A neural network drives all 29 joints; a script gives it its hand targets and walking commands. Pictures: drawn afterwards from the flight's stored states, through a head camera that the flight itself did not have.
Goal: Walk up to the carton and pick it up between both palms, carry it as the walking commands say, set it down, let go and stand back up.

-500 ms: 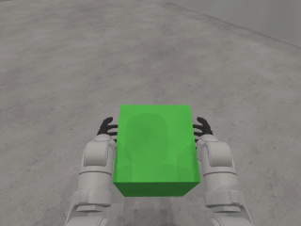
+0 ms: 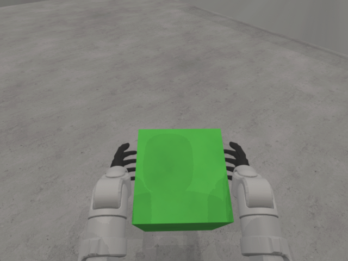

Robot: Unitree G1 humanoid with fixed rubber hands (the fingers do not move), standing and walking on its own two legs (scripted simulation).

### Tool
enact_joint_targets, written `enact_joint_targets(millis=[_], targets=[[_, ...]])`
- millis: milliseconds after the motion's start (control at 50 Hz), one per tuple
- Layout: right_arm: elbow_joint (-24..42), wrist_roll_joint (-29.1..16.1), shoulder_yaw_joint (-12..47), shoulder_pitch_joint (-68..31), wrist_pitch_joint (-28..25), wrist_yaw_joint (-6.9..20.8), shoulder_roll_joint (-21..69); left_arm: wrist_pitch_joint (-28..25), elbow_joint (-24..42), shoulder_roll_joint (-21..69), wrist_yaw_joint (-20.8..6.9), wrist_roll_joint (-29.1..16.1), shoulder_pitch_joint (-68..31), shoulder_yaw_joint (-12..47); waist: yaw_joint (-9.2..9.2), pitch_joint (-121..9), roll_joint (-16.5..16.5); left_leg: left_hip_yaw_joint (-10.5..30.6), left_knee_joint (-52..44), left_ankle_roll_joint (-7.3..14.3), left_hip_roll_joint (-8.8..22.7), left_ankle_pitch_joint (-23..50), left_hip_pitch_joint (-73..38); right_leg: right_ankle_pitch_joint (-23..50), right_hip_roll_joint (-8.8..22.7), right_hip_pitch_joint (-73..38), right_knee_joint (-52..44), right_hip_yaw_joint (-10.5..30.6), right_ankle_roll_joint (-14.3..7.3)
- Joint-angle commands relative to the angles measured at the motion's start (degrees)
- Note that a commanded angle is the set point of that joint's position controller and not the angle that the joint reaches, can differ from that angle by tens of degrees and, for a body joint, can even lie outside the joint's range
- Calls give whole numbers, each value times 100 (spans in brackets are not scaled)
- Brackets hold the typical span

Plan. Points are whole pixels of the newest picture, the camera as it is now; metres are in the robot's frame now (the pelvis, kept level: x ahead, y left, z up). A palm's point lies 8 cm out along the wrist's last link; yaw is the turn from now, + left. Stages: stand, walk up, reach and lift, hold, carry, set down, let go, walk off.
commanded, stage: carry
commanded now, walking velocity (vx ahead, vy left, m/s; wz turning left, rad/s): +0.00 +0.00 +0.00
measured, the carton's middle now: (179, 185) +0.32 +0.00 -0.03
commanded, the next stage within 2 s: none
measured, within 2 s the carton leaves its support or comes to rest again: neither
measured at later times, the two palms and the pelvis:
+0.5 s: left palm (121, 174) +0.30 +0.14 +0.06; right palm (241, 174) +0.30 -0.14 +0.06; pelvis +0.01 +0.00 +0.00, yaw +0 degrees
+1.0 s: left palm (122, 173) +0.30 +0.14 +0.05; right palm (242, 174) +0.30 -0.15 +0.05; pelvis +0.01 +0.00 +0.00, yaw +0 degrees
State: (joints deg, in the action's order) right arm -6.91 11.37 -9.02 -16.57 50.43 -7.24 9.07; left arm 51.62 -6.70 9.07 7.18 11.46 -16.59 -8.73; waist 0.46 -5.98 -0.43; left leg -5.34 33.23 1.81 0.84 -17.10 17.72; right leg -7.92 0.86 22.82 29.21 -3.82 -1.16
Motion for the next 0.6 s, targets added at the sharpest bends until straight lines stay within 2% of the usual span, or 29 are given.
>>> enact_joint_targets(millis=[0, 580], targets=[[256, -1804, 3199, -2842, -145, 1588, 4987, -222, 369, 4927, -1602, -1873, -3021, 3227, -1, -1436, 74, 839, -795, 123, 735, 188, -88, 197, 595, -878, -338, 731, -196], [449, -1690, 3213, -2502, -321, 1639, 4989, -411, 545, 4943, -1598, -1728, -2599, 3213, -26, -1531, 34, 730, -715, 113, 673, 447, -251, 513, 619, -936, -294, 740, -222]])
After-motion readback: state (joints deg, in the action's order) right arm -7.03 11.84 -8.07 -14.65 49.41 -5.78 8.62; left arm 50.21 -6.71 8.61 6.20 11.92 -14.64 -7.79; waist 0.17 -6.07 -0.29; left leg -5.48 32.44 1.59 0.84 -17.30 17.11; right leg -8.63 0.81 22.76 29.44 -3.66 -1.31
